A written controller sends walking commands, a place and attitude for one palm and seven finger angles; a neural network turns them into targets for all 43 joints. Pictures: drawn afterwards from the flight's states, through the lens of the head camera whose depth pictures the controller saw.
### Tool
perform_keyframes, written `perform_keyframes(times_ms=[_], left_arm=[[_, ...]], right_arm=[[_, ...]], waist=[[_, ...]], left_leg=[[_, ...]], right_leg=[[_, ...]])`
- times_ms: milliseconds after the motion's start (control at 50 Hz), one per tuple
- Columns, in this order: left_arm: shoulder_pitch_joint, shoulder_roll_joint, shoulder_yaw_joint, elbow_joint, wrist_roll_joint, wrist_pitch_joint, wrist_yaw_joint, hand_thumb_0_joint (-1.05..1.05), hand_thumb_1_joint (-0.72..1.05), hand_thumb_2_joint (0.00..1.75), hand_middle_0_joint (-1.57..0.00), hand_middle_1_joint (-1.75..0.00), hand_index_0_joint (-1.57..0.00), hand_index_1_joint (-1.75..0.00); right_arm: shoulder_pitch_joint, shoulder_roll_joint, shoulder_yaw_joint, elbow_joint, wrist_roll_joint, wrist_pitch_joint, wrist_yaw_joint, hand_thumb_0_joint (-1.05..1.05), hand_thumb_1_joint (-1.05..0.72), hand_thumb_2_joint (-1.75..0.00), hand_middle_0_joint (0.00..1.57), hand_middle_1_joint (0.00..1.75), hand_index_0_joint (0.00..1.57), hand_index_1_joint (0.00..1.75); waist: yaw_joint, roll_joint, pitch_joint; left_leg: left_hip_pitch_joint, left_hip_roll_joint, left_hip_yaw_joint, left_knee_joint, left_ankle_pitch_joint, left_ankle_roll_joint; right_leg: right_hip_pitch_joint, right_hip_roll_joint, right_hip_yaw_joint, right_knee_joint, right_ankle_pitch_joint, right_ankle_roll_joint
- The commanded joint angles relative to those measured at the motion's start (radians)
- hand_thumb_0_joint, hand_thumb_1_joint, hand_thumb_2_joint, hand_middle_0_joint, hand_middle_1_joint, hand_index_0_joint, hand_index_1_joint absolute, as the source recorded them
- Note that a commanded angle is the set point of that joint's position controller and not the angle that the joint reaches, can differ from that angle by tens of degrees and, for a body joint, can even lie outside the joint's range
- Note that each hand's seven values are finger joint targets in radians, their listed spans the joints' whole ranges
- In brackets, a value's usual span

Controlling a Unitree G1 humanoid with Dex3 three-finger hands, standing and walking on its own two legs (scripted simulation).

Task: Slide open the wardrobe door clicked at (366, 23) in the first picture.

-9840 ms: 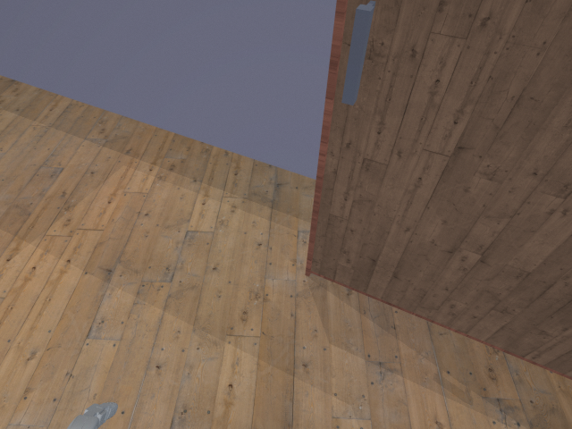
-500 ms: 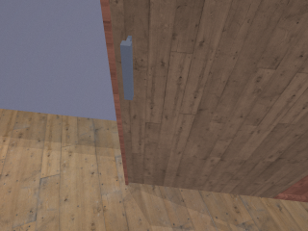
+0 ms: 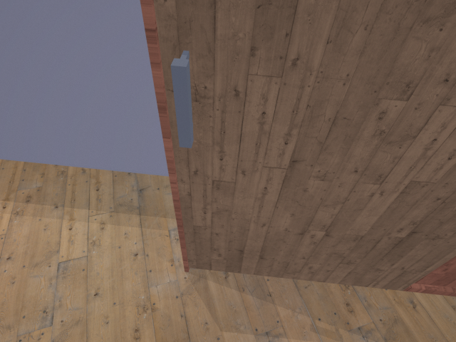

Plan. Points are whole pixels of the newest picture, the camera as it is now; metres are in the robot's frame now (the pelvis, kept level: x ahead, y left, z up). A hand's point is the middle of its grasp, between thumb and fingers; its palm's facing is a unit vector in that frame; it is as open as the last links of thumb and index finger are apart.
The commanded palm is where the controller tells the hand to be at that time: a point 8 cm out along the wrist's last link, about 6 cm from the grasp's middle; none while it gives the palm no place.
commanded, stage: look again from close up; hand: left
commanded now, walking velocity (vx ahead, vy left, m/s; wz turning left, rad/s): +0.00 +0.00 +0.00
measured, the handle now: (186, 101) +0.50 +0.13 +0.16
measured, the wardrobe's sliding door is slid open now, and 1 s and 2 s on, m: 0.00 0.00 0.00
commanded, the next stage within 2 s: raise the hand with hooked fingers in 0.06 s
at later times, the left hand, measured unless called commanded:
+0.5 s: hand (145, 288) +0.20 +0.15 +0.01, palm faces -0.02 -1.00 -0.03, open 8.2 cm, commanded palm +0.13 +0.23 -0.02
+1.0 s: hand (109, 259) +0.23 +0.21 +0.05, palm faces +0.03 -1.00 -0.07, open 11.1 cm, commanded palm +0.19 +0.25 +0.07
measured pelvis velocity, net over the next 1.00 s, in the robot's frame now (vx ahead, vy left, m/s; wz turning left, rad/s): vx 0.02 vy -0.03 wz -0.01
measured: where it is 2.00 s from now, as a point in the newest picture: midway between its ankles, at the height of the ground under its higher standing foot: outside the picture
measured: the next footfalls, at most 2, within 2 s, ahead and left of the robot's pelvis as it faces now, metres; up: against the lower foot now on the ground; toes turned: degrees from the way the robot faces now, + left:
none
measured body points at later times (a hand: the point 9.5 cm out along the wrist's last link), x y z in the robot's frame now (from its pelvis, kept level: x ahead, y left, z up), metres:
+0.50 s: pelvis -0.01 -0.03 -0.05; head -0.01 -0.01 +0.40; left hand +0.20 +0.21 +0.01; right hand +0.18 -0.27 -0.09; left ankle +0.06 +0.09 -0.74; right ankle -0.02 -0.13 -0.74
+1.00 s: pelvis +0.02 -0.03 -0.03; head +0.04 -0.04 +0.42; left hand +0.22 +0.26 +0.06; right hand +0.18 -0.27 -0.12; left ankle +0.06 +0.09 -0.74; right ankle -0.02 -0.13 -0.74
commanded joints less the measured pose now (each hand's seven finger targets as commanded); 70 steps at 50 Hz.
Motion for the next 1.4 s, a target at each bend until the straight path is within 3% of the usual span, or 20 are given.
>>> perform_keyframes(times_ms=[0,120,140,160,180,220,240,280,360,420,460,560,660,700,800,880,940,1020,1200,1380], left_arm=[[0.086,0.095,0.024,-0.024,0.004,-0.014,0.001,0.0,0.9,0.9,-0.2,-0.3,-0.2,-0.3],[0.078,0.102,0.025,-0.024,0.005,-0.015,0.0,0.0,0.9,0.9,-0.2,-0.3,-0.2,-0.3],[0.026,0.235,0.011,-0.094,0.03,-0.037,0.002,0.0,0.9,0.9,-0.2,-0.3,-0.2,-0.3],[-0.726,0.354,0.189,-1.557,-0.178,-0.216,0.039,0.0,0.88,0.89,-0.2,-0.32,-0.2,-0.32],[-0.225,0.23,0.098,-1.352,-0.142,-0.155,0.077,0.0,0.85,0.88,-0.2,-0.33,-0.2,-0.33],[0.036,-0.038,-0.052,-1.116,-0.167,-0.06,0.092,0.0,0.81,0.86,-0.21,-0.36,-0.21,-0.36],[0.07,-0.045,-0.044,-1.142,-0.185,-0.046,0.079,0.0,0.78,0.85,-0.21,-0.37,-0.21,-0.37],[0.058,0.11,0.094,-1.216,-0.18,-0.15,0.053,0.0,0.74,0.83,-0.21,-0.4,-0.21,-0.4],[0.334,0.051,0.174,-0.921,-0.229,-0.35,-0.127,0.0,0.64,0.79,-0.22,-0.47,-0.22,-0.47],[0.34,0.133,0.233,-0.95,-0.267,-0.498,-0.336,0.0,0.57,0.76,-0.22,-0.51,-0.22,-0.51],[0.356,0.217,0.298,-1.064,-0.28,-0.449,-0.388,0.0,0.53,0.74,-0.23,-0.54,-0.23,-0.54],[0.034,0.314,0.415,-1.486,-0.356,-0.437,-0.325,0.0,0.41,0.69,-0.24,-0.62,-0.24,-0.62],[-0.096,0.242,0.279,-1.517,-0.369,-0.587,-0.341,0.0,0.29,0.64,-0.24,-0.69,-0.24,-0.69],[-0.081,0.247,0.256,-1.421,-0.369,-0.555,-0.402,0.0,0.25,0.62,-0.25,-0.72,-0.25,-0.72],[0.015,0.368,0.401,-1.233,-0.368,-0.272,-0.496,0.0,0.13,0.57,-0.25,-0.8,-0.25,-0.8],[0.074,0.4,0.567,-1.314,-0.442,-0.172,-0.452,0.0,0.04,0.53,-0.26,-0.86,-0.26,-0.86],[0.061,0.353,0.561,-1.405,-0.462,-0.22,-0.401,0.0,-0.03,0.5,-0.27,-0.9,-0.27,-0.9],[0.012,0.288,0.434,-1.376,-0.423,-0.258,-0.391,0.0,-0.13,0.46,-0.27,-0.96,-0.27,-0.96],[-0.192,0.433,0.504,-1.489,-0.391,-0.193,-0.38,0.0,-0.34,0.37,-0.29,-1.1,-0.29,-1.1],[-0.361,0.424,0.455,-1.313,-0.398,-0.019,-0.409,0.0,-0.5,0.3,-0.3,-1.2,-0.3,-1.2]], right_arm=[[0.04,-0.128,-0.024,-0.042,-0.002,-0.019,-0.005,0.0,-0.9,-0.9,0.2,0.3,0.2,0.3],[0.032,-0.135,-0.024,-0.044,-0.002,-0.02,-0.005,0.0,-0.9,-0.9,0.2,0.3,0.2,0.3],[0.0,-0.228,-0.031,-0.159,-0.016,-0.036,0.004,0.0,-0.9,-0.9,0.2,0.3,0.2,0.3],[-0.003,-0.281,-0.015,-0.47,0.037,-0.187,-0.03,0.0,-0.9,-0.9,0.2,0.3,0.2,0.3],[-0.032,-0.204,0.021,-0.429,0.05,-0.287,-0.057,0.0,-0.9,-0.9,0.2,0.3,0.2,0.3],[-0.068,-0.207,-0.001,-0.407,0.057,-0.305,-0.047,0.0,-0.9,-0.9,0.2,0.3,0.2,0.3],[-0.07,-0.215,-0.001,-0.452,0.07,-0.318,-0.055,0.0,-0.9,-0.9,0.2,0.3,0.2,0.3],[-0.06,-0.222,-0.027,-0.491,0.046,-0.35,-0.059,0.0,-0.9,-0.9,0.2,0.3,0.2,0.3],[-0.118,-0.204,-0.065,-0.554,0.021,-0.332,-0.012,0.0,-0.9,-0.9,0.2,0.3,0.2,0.3],[-0.183,-0.233,-0.087,-0.637,0.017,-0.316,0.015,0.0,-0.9,-0.9,0.2,0.3,0.2,0.3],[-0.198,-0.23,-0.091,-0.71,0.032,-0.307,0.015,0.0,-0.9,-0.9,0.2,0.3,0.2,0.3],[-0.127,-0.206,-0.083,-0.74,0.029,-0.302,-0.038,0.0,-0.9,-0.9,0.2,0.3,0.2,0.3],[-0.08,-0.219,-0.06,-0.618,0.03,-0.359,-0.068,0.0,-0.9,-0.9,0.2,0.3,0.2,0.3],[-0.082,-0.234,-0.054,-0.599,0.042,-0.371,-0.083,0.0,-0.9,-0.9,0.2,0.3,0.2,0.3],[-0.123,-0.242,-0.052,-0.622,0.066,-0.341,-0.116,0.0,-0.9,-0.9,0.2,0.3,0.2,0.3],[-0.15,-0.205,-0.043,-0.66,0.065,-0.325,-0.116,0.0,-0.9,-0.9,0.2,0.3,0.2,0.3],[-0.127,-0.194,-0.04,-0.654,0.056,-0.343,-0.106,0.0,-0.9,-0.9,0.2,0.3,0.2,0.3],[-0.093,-0.22,-0.041,-0.624,0.053,-0.357,-0.089,0.0,-0.9,-0.9,0.2,0.3,0.2,0.3],[-0.126,-0.235,-0.028,-0.626,0.06,-0.349,-0.12,0.0,-0.9,-0.9,0.2,0.3,0.2,0.3],[-0.169,-0.239,0.007,-0.613,0.083,-0.328,-0.132,0.0,-0.9,-0.9,0.2,0.3,0.2,0.3]], waist=[[-0.003,0.034,0.037],[-0.004,0.02,0.041],[-0.034,0.095,0.133],[-0.125,0.249,-0.456],[-0.035,0.3,-0.399],[-0.044,0.141,-0.071],[-0.043,0.079,0.011],[-0.037,-0.024,-0.074],[0.033,-0.223,-0.004],[0.057,-0.078,-0.07],[0.092,0.082,-0.149],[0.018,0.124,-0.25],[-0.072,0.135,-0.198],[-0.084,0.076,-0.16],[0.009,-0.024,-0.231],[0.074,-0.052,-0.334],[0.068,-0.043,-0.322],[0.019,0.046,-0.175],[0.042,0.128,-0.264],[0.043,0.134,-0.116]], left_leg=[[0.047,0.118,-0.152,-0.118,-0.099,-0.009],[0.055,0.118,-0.146,-0.119,-0.09,-0.011],[0.054,0.073,-0.129,-0.047,0.084,-0.042],[0.364,0.02,-0.057,-0.011,0.065,-0.025],[0.41,0.081,-0.113,-0.109,-0.067,-0.069],[0.114,0.086,-0.159,-0.132,-0.362,-0.048],[0.014,0.072,-0.155,-0.1,-0.397,-0.043],[0.004,0.037,-0.132,0.017,-0.336,-0.039],[-0.229,0.027,-0.082,0.209,-0.232,-0.054],[-0.331,0.006,-0.034,0.36,-0.198,-0.062],[-0.311,-0.007,-0.005,0.372,-0.186,-0.048],[-0.242,0.016,-0.057,0.424,-0.181,-0.026],[-0.201,0.033,-0.108,0.492,-0.125,-0.017],[-0.225,0.03,-0.111,0.486,-0.153,-0.016],[-0.197,0.021,-0.097,0.399,-0.109,-0.02],[-0.126,0.018,-0.096,0.344,0.029,-0.032],[-0.065,0.013,-0.081,0.313,0.114,-0.035],[-0.011,0.023,-0.079,0.254,0.09,-0.034],[0.111,0.032,-0.096,0.151,0.062,-0.032],[0.125,0.04,-0.126,0.031,-0.067,-0.043]], right_leg=[[-0.09,-0.085,0.088,-0.093,0.004,-0.049],[-0.088,-0.089,0.09,-0.1,0.009,-0.047],[-0.099,-0.083,0.06,-0.1,0.11,-0.054],[-0.127,0.027,-0.005,0.025,0.126,-0.038],[-0.222,0.022,-0.03,0.151,-0.04,-0.052],[-0.305,0.016,-0.053,0.139,-0.11,-0.052],[-0.294,0.01,-0.059,0.116,-0.108,-0.046],[-0.302,0.004,-0.033,0.081,-0.168,-0.032],[-0.456,0.023,-0.054,0.214,-0.216,-0.036],[-0.486,0.01,0.001,0.328,-0.161,-0.051],[-0.44,0.005,0.03,0.334,-0.144,-0.052],[-0.477,0.009,0.102,0.289,-0.193,-0.018],[-0.548,0.027,0.087,0.329,-0.035,-0.012],[-0.534,0.018,0.114,0.286,-0.05,0.008],[-0.363,-0.026,0.17,0.199,-0.006,0.05],[-0.186,-0.043,0.13,0.224,0.34,0.079],[-0.16,-0.018,0.076,0.236,0.507,0.071],[-0.3,0.026,0.014,0.214,0.299,0.032],[-0.21,0.038,-0.018,0.14,0.12,-0.018],[-0.187,0.048,-0.033,0.035,0.024,-0.02]])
